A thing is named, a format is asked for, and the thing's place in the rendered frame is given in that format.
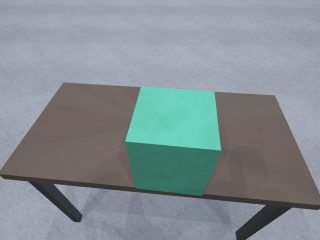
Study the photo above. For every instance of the carton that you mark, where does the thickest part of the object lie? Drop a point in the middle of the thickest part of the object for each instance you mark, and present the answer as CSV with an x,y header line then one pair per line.
x,y
173,140

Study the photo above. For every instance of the table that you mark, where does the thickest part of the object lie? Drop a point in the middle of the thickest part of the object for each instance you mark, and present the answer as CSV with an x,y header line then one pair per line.
x,y
79,140

